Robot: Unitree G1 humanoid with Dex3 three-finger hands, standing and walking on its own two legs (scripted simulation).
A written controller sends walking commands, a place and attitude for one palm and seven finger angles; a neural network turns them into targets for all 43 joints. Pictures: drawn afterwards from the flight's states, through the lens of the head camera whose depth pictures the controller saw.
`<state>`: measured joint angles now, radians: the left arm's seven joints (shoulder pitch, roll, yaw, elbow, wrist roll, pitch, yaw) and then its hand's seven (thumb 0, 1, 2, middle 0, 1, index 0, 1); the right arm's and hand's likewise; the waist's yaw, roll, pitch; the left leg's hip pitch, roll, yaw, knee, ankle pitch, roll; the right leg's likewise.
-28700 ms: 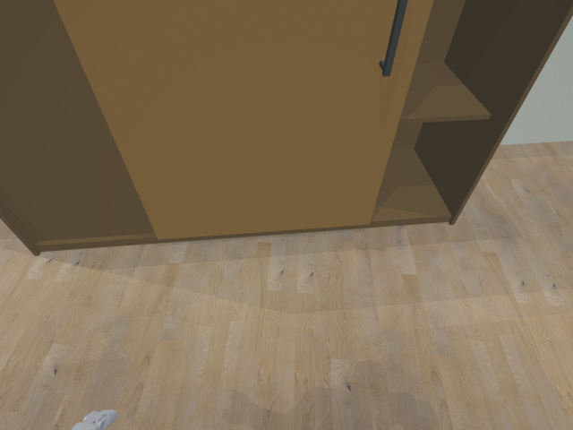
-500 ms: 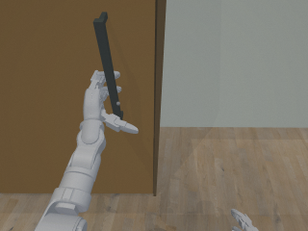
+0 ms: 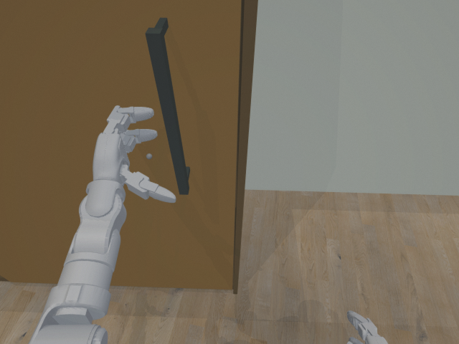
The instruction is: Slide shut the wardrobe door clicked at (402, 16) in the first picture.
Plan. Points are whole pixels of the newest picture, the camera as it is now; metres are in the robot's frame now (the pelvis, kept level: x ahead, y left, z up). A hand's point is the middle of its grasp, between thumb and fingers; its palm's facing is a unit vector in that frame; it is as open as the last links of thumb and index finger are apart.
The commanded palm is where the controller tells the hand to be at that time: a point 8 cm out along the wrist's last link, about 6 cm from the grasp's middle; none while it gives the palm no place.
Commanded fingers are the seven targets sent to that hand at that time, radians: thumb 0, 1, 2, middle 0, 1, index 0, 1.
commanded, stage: slip the hand off the handle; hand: left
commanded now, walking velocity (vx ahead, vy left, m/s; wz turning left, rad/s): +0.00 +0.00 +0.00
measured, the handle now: (175, 123) +0.43 +0.13 +0.18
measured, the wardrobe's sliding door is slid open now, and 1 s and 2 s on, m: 0.00 0.00 0.00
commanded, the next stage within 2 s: draw the hand back to the body in 0.68 s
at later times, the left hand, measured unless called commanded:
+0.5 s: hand (129, 199) +0.28 +0.17 +0.15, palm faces +0.14 -0.99 -0.10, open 14.7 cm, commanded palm +0.25 +0.22 +0.16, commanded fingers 0.00 -0.55 0.20 -0.25 -1.15 -0.25 -1.15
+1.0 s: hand (105, 220) +0.25 +0.19 +0.15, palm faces +0.05 -1.00 -0.06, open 14.7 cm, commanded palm +0.20 +0.24 +0.16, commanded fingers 0.00 -0.55 0.20 -0.25 -1.15 -0.25 -1.15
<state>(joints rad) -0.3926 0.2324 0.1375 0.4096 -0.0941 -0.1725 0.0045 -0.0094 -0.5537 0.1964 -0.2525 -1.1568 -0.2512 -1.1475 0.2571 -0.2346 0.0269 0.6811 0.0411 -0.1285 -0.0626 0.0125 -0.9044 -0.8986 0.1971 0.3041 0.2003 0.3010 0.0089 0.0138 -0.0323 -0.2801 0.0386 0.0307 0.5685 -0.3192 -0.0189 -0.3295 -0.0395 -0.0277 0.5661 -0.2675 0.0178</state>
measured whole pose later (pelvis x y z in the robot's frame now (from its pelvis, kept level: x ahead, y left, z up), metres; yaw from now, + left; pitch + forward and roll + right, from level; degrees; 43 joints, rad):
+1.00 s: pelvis +0.00 -0.01 +0.00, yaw +1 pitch -3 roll +0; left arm 0.12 0.28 0.21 -0.15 -0.29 0.12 -0.21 -0.01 -0.55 0.20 -0.25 -1.15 -0.25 -1.15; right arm 0.23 -0.25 0.07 0.64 0.07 -0.23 -0.10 0.02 -0.90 -0.90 0.20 0.30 0.20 0.30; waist 0.04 0.06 -0.05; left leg -0.17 0.04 0.00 0.54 -0.31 -0.03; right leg -0.21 -0.04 -0.05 0.53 -0.27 0.01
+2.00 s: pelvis +0.01 +0.00 +0.01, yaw +0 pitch -5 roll +0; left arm 0.46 0.33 0.30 -0.38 -0.07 -0.08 0.10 0.01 0.58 0.75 -0.22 -0.49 -0.22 -0.48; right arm 0.20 -0.22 0.02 0.64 0.01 -0.18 -0.07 0.01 -0.90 -0.90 0.20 0.30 0.20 0.30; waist 0.07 0.05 0.01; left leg -0.08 0.03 0.03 0.47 -0.30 -0.02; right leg -0.12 -0.04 -0.04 0.46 -0.24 0.03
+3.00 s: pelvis -0.05 +0.02 +0.00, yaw +0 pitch -1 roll +0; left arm 0.52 0.43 0.44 -0.51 -0.03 -0.21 0.14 0.02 0.89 0.90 -0.21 -0.31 -0.21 -0.30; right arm 0.22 -0.20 0.01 0.56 0.00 -0.07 -0.07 0.01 -0.90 -0.90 0.20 0.30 0.20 0.30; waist 0.02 -0.04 0.03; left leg -0.29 0.02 0.05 0.56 -0.24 0.01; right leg -0.33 -0.06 -0.01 0.52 -0.17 0.04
